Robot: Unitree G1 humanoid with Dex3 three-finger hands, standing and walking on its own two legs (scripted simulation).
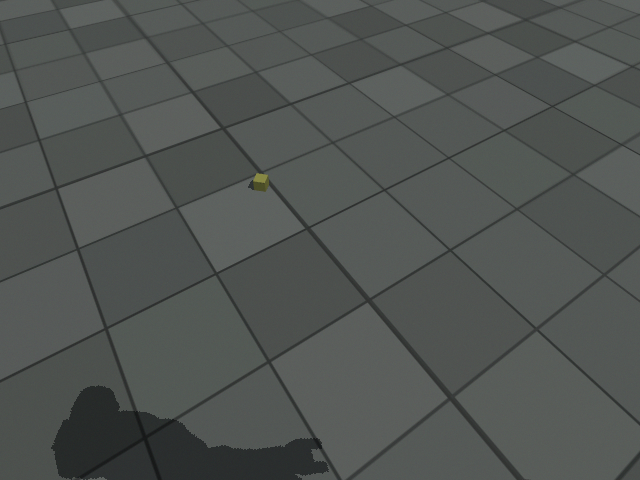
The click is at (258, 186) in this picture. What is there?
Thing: cube
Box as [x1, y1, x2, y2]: [253, 173, 268, 191]
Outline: 256,173 253,180 254,189 265,191 268,185 268,177 265,174
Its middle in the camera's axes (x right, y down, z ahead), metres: -0.26 -0.26 +1.77
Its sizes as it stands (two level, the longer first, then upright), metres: 0.055 0.055 0.055
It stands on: the floor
